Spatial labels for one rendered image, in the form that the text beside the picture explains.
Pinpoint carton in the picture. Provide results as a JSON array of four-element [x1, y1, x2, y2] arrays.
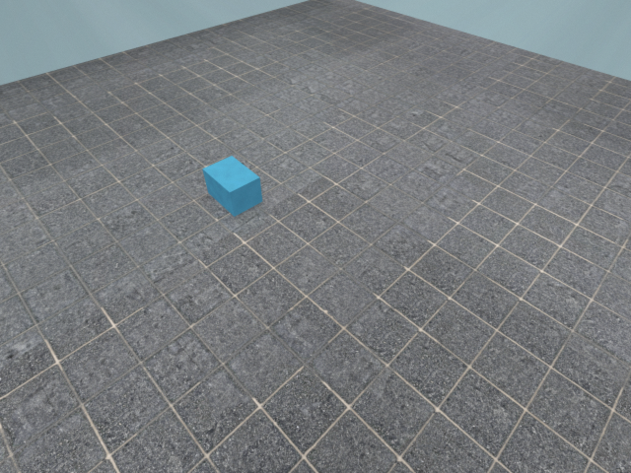
[[203, 156, 262, 217]]

